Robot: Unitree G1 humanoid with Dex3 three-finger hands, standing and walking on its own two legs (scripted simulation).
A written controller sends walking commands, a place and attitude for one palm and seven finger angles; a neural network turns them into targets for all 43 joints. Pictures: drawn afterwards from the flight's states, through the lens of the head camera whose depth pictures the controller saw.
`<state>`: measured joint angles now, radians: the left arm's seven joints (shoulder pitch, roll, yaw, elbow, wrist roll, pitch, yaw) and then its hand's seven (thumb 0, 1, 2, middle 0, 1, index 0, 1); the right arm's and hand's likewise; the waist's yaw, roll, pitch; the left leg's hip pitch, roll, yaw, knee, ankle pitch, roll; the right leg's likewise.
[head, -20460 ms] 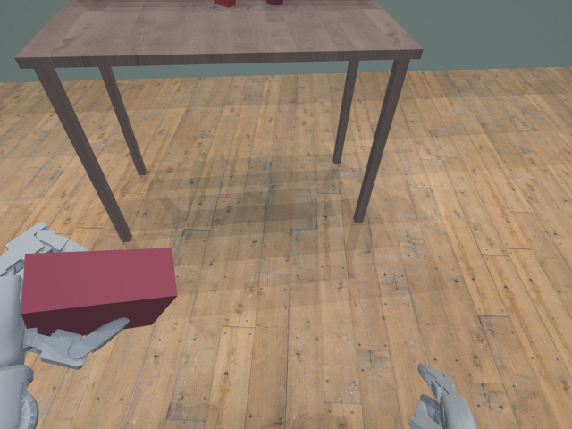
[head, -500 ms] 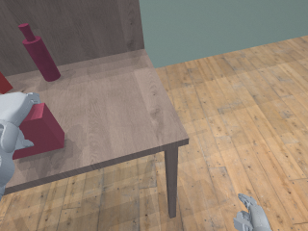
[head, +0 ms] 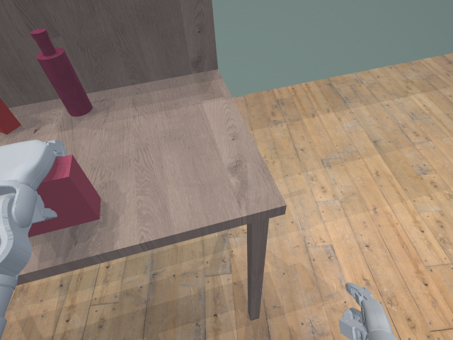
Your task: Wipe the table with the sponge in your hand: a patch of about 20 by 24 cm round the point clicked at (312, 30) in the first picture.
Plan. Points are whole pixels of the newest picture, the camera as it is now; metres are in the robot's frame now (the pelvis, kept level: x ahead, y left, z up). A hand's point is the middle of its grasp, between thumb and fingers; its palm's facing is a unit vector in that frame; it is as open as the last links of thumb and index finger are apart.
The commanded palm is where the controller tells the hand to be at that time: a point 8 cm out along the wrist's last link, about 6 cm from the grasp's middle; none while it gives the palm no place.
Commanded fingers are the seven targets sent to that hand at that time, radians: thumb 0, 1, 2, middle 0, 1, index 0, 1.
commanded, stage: wipe forward along the first lane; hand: left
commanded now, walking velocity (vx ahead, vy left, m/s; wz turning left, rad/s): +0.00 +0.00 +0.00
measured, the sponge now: (53, 204) +0.27 +0.36 +0.10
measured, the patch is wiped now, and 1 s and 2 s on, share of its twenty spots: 0.00 0.20 0.35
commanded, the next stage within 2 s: slide across to the middle lane in 1.60 s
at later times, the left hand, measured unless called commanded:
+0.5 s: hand (45, 170) +0.31 +0.37 +0.15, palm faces -0.07 +0.05 -1.00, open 9.6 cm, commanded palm +0.29 +0.37 +0.19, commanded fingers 0.00 0.10 1.30 -1.20 -1.60 -1.20 -1.60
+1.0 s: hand (52, 153) +0.35 +0.39 +0.14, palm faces -0.13 +0.06 -0.99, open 9.7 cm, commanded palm +0.35 +0.38 +0.17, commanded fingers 0.00 0.10 1.30 -1.20 -1.60 -1.20 -1.60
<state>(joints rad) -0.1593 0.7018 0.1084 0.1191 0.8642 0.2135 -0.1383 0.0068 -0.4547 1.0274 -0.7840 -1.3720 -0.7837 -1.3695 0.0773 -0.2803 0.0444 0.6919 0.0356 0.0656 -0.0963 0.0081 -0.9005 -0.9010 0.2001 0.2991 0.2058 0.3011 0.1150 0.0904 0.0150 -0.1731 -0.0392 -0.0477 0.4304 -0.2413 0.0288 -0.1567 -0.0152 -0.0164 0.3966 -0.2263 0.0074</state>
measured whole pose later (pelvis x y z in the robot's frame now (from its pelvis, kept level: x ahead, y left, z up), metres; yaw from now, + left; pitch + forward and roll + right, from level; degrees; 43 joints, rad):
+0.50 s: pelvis +0.00 -0.01 +0.00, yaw +0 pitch +1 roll -1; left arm -0.35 0.73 0.11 0.40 0.93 0.10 -0.15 0.02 -0.47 1.04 -0.79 -1.36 -0.79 -1.37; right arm 0.14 -0.30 0.02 0.72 0.04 0.08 -0.11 0.01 -0.90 -0.90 0.20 0.30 0.21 0.30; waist 0.08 0.09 0.00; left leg -0.23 -0.03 -0.05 0.45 -0.24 0.02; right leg -0.21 -0.01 -0.02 0.42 -0.23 0.00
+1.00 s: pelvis -0.01 -0.01 +0.00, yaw +0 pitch +5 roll -1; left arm -0.63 0.80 0.11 0.82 1.01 -0.05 -0.11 0.03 -0.50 1.09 -0.79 -1.35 -0.79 -1.39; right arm 0.22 -0.31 -0.01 0.74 0.06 0.10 -0.10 0.01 -0.90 -0.90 0.20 0.30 0.21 0.30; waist 0.05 0.07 -0.03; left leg -0.33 -0.02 -0.05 0.49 -0.25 0.01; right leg -0.31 0.00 -0.02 0.45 -0.23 -0.01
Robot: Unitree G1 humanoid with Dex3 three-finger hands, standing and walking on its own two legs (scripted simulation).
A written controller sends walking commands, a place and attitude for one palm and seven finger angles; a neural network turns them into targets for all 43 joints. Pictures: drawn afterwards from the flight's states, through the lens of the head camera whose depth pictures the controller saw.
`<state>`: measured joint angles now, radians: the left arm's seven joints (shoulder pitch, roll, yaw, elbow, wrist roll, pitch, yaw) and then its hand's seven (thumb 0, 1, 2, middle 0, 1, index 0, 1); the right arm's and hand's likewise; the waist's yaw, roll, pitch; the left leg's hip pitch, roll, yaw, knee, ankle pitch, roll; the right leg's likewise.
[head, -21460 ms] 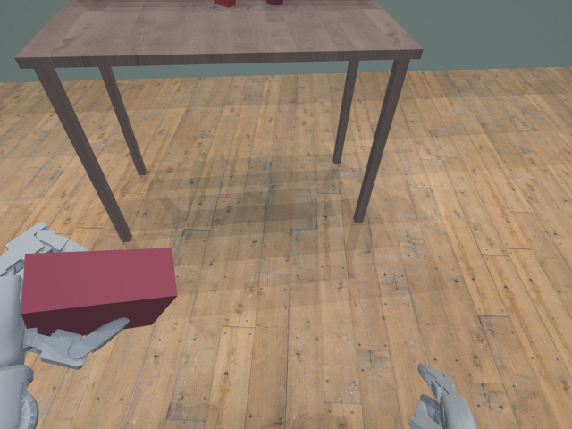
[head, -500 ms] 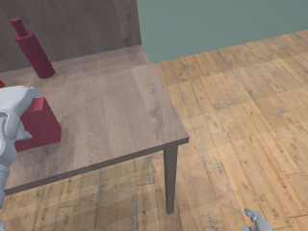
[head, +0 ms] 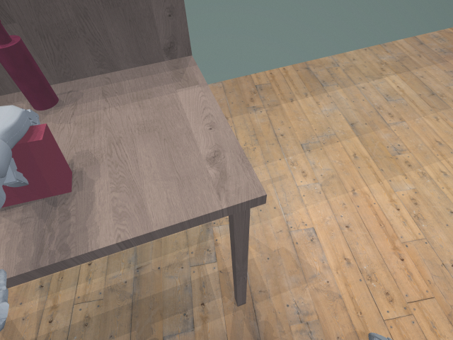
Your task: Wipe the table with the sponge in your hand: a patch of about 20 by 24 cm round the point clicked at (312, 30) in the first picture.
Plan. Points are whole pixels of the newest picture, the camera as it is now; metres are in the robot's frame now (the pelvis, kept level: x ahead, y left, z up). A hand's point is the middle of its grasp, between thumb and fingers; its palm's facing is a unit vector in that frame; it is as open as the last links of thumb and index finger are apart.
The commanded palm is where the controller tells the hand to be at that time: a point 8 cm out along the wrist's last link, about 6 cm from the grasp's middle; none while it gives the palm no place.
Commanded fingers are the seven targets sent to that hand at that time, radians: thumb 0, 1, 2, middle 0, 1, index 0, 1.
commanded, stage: wipe forward along the first lane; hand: left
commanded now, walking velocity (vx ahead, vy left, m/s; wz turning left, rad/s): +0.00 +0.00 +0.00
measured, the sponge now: (24, 175) +0.35 +0.40 +0.10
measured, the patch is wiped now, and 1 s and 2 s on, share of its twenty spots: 0.20 0.35 0.55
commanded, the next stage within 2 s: slide across to the middle lane in 0.60 s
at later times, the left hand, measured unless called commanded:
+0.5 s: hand (19, 129) +0.42 +0.43 +0.15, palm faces -0.17 +0.06 -0.98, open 9.7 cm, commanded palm +0.41 +0.42 +0.17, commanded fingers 0.00 0.10 1.30 -1.20 -1.60 -1.20 -1.60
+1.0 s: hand (23, 120) +0.44 +0.43 +0.15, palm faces -0.14 +0.07 -0.99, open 9.7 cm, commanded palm +0.43 +0.40 +0.20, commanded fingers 0.00 0.10 1.30 -1.20 -1.60 -1.20 -1.60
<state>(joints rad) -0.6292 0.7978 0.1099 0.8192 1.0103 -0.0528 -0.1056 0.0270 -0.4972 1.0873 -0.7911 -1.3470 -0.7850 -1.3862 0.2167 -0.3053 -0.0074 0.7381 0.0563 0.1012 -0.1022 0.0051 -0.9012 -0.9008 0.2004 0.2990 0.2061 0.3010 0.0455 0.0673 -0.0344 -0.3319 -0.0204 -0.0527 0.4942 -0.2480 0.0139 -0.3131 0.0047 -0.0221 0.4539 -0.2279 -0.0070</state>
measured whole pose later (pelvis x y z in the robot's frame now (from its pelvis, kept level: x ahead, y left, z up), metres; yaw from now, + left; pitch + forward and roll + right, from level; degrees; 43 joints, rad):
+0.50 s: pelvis +0.01 +0.01 +0.00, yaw -2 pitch +11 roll -2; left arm -0.85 0.93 0.14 1.11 1.09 -0.13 -0.07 0.03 -0.51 1.11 -0.79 -1.34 -0.78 -1.40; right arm 0.32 -0.32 -0.02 0.76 0.07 0.12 -0.09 0.00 -0.90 -0.90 0.20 0.30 0.21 0.30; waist -0.02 0.05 -0.06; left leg -0.46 -0.01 -0.03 0.55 -0.28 0.03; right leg -0.44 0.02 0.00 0.47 -0.23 0.00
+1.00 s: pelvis +0.03 +0.03 +0.00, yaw -1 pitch +11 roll -2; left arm -0.83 0.90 0.09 1.01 1.06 -0.12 -0.07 0.01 -0.50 1.11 -0.78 -1.36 -0.77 -1.43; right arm 0.31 -0.29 -0.03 0.75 0.07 0.15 -0.08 0.00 -0.90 -0.90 0.20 0.30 0.21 0.30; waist 0.00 0.05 -0.07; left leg -0.43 -0.03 -0.03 0.55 -0.31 0.05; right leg -0.39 0.00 0.00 0.45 -0.25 0.01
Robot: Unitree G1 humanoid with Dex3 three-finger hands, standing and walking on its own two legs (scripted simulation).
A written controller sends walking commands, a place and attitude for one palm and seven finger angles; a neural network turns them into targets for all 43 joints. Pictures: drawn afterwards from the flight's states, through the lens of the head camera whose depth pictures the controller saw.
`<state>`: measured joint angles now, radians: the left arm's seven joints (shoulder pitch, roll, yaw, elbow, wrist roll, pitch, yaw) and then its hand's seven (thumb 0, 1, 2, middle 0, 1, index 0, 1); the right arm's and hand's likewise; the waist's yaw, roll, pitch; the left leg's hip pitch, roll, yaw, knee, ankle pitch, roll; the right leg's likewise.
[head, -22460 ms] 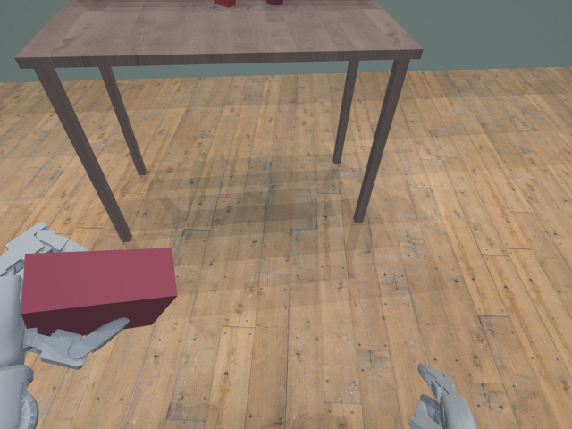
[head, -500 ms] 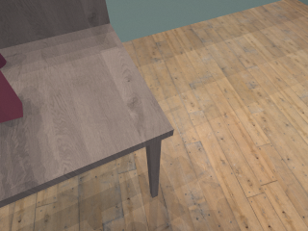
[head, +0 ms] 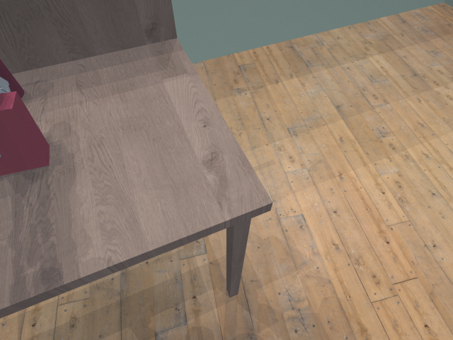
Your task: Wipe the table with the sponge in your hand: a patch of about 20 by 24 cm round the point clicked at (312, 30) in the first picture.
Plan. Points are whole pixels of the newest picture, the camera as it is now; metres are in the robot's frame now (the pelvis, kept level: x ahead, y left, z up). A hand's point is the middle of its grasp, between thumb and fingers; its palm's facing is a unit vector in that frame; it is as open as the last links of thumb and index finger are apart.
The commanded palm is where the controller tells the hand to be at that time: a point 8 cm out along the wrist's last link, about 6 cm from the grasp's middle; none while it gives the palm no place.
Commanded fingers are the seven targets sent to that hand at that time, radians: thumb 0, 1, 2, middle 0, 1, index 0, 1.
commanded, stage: slide across to the middle lane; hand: left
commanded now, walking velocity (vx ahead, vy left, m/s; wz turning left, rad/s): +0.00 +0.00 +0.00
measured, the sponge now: out of the picture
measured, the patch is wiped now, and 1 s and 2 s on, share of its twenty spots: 0.35 0.55 0.75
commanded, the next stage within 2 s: wipe back along the middle lane in 0.34 s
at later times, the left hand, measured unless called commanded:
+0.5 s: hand (27, 116) +0.42 +0.35 +0.16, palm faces -0.11 +0.07 -0.99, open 9.7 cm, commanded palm +0.40 +0.34 +0.20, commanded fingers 0.00 0.10 1.30 -1.20 -1.60 -1.20 -1.60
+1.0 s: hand (35, 129) +0.40 +0.33 +0.15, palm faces -0.05 +0.05 -1.00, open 9.7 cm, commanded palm +0.36 +0.32 +0.18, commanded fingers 0.00 0.10 1.30 -1.20 -1.60 -1.20 -1.60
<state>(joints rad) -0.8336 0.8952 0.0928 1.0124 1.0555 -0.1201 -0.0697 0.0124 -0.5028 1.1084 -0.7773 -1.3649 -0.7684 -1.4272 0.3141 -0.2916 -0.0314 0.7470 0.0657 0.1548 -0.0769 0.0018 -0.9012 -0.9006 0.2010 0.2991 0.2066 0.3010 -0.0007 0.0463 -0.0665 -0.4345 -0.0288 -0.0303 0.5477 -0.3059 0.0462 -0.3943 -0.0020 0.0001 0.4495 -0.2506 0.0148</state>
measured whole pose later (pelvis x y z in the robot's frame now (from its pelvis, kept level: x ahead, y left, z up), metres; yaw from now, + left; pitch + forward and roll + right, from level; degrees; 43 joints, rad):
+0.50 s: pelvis +0.00 -0.01 +0.01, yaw +0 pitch +8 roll -1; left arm -0.86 0.72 0.00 0.99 1.06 0.03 -0.04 0.00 -0.50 1.11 -0.77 -1.37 -0.76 -1.44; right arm 0.24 -0.28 0.00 0.75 0.06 0.13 -0.07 0.00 -0.90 -0.90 0.20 0.30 0.21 0.30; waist 0.00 0.06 -0.06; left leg -0.34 -0.03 -0.03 0.46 -0.26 0.04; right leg -0.32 -0.01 0.00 0.40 -0.23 0.01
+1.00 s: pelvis +0.00 -0.02 +0.01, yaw -1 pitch +6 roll -1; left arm -0.63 0.68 0.03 0.73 0.99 0.14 -0.04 -0.01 -0.48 1.11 -0.75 -1.41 -0.74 -1.47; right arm 0.21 -0.31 -0.01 0.73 0.07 0.13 -0.07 0.01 -0.90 -0.90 0.20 0.30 0.20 0.30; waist 0.02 0.08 -0.07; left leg -0.27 -0.02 -0.02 0.45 -0.28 0.02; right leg -0.27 0.01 0.01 0.42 -0.25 0.00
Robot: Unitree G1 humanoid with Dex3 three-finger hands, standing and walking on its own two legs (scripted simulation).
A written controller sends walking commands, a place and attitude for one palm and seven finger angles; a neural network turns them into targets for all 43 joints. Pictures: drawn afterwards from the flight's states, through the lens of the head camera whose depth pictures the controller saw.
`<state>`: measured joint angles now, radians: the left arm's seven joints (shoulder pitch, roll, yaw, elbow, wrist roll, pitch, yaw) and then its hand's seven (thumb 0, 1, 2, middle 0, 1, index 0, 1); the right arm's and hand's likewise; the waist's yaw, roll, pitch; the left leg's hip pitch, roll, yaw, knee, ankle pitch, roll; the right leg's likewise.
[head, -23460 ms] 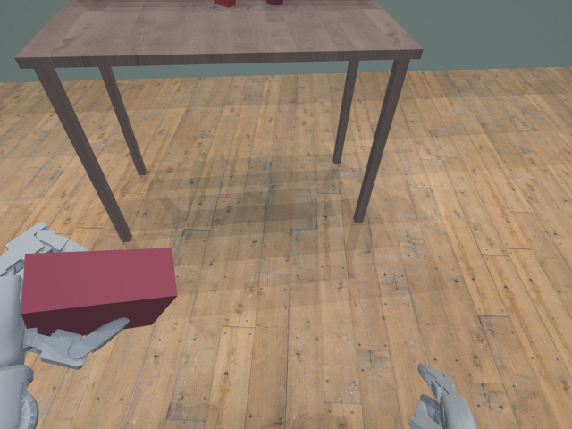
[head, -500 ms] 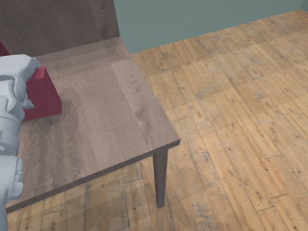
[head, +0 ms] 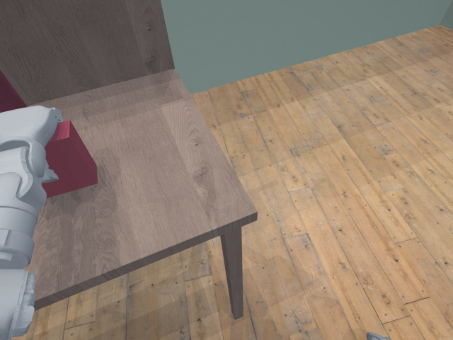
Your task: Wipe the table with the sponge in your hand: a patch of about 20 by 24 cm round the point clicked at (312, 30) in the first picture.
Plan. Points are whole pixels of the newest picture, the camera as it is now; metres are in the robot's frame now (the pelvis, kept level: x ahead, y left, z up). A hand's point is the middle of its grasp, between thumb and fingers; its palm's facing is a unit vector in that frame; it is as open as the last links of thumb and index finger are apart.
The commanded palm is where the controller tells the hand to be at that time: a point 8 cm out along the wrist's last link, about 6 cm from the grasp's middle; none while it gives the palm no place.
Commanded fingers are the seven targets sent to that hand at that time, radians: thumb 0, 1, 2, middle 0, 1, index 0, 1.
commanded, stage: wipe back along the middle lane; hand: left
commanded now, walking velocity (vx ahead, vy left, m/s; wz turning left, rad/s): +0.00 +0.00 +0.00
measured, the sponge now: (53, 170) +0.38 +0.36 +0.10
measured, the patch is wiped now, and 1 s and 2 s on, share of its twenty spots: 0.55 0.75 0.80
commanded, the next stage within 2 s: slide across to the third lane in 1.06 s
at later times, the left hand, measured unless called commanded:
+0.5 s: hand (41, 167) +0.35 +0.34 +0.14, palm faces +0.02 +0.04 -1.00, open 9.7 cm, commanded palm +0.30 +0.32 +0.17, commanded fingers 0.00 0.10 1.30 -1.20 -1.60 -1.20 -1.60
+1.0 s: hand (41, 194) +0.30 +0.31 +0.14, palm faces +0.07 +0.02 -1.00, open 9.7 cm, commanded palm +0.25 +0.30 +0.17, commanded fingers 0.00 0.10 1.30 -1.20 -1.60 -1.20 -1.60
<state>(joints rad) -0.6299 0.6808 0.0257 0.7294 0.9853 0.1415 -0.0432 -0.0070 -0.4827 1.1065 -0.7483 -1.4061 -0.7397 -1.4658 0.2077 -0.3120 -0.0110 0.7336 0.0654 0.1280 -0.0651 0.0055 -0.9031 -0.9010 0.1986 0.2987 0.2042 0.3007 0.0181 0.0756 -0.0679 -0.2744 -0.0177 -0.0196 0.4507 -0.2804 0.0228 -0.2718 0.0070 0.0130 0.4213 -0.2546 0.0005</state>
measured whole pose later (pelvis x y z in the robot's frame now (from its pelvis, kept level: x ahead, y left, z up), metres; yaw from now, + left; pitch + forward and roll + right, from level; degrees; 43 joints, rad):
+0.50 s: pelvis +0.01 +0.01 +0.00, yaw +0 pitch +4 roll -1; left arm -0.39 0.61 -0.03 0.30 0.94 0.33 -0.08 0.01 -0.47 1.11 -0.73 -1.43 -0.72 -1.49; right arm 0.14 -0.30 0.03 0.67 0.06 0.10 -0.05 0.01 -0.90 -0.90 0.20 0.30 0.21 0.30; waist 0.07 0.09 -0.07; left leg -0.24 -0.04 -0.02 0.47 -0.31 0.04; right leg -0.24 -0.01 0.01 0.45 -0.29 0.02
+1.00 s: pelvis -0.01 +0.00 +0.00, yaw +0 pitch +1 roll +0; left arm -0.21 0.56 -0.07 0.04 0.93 0.46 -0.08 0.03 -0.46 1.09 -0.71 -1.44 -0.73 -1.47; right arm 0.06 -0.29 0.06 0.66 0.06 0.10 -0.05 0.01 -0.90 -0.90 0.20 0.30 0.20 0.30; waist 0.10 0.11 -0.05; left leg -0.19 -0.04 -0.02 0.46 -0.29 0.03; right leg -0.20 -0.01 0.01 0.47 -0.28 0.01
